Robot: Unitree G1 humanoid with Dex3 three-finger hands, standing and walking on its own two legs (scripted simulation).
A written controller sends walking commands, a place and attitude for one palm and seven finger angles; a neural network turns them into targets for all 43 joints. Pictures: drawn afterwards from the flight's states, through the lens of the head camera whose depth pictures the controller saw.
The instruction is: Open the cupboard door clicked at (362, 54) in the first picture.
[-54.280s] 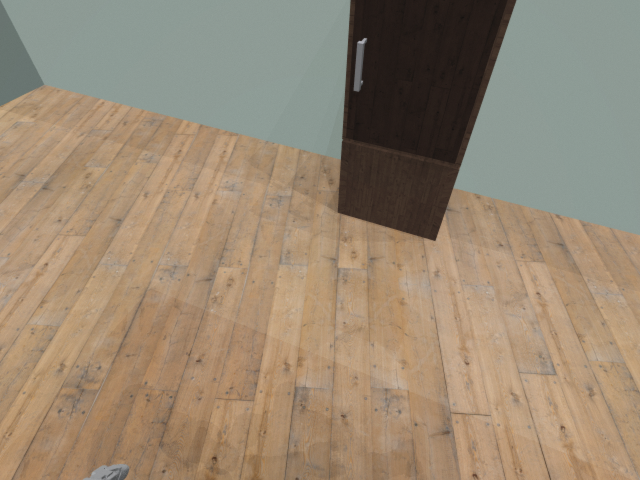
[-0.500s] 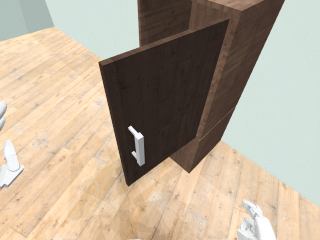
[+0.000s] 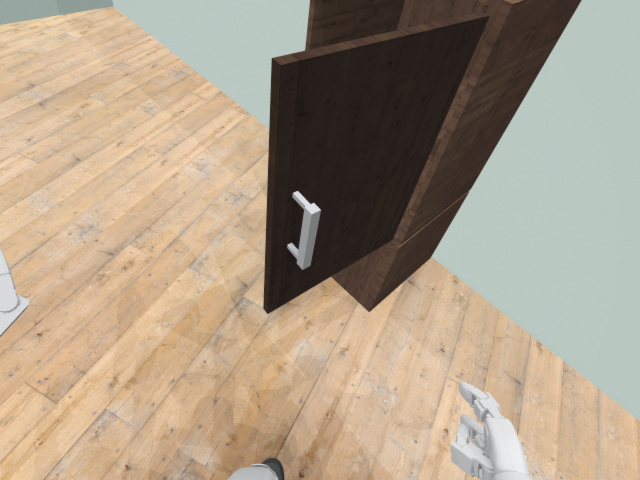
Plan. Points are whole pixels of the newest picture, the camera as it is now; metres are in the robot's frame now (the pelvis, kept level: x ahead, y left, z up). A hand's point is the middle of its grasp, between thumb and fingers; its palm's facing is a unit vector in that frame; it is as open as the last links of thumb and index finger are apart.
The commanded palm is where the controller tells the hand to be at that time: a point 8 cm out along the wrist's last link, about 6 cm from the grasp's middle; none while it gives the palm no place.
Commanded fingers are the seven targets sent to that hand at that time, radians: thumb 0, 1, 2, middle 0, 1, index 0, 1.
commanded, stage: step back with the hand held close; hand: left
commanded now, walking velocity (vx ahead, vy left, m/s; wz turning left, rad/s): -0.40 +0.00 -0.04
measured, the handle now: (301, 231) +0.51 +0.08 -0.05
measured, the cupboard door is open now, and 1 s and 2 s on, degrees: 84 84 84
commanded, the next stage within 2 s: stop stepping back and stand still in 0.06 s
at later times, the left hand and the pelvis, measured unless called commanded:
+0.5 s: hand out of the picture +0.10 +0.26 +0.19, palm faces +0.47 -0.84 -0.28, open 7.4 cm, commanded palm +0.03 +0.28 +0.18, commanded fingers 0.00 0.90 0.90 -0.20 -0.30 -0.20 -0.30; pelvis -0.15 +0.01 -0.03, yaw -8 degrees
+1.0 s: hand out of the picture +0.00 +0.25 +0.16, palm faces +0.44 -0.80 -0.40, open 7.4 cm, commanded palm -0.05 +0.29 +0.18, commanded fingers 0.00 0.90 0.90 -0.20 -0.30 -0.20 -0.30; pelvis -0.21 +0.00 +0.01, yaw -4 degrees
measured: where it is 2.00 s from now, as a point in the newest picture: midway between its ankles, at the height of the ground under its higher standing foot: outside the picture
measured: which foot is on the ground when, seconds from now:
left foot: down 0.00-0.26, up 0.28-0.40, down 0.42-0.58, up 0.60-1.00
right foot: up 0.00-0.24, down 0.26-0.44, up 0.46-0.58, down 0.60-1.00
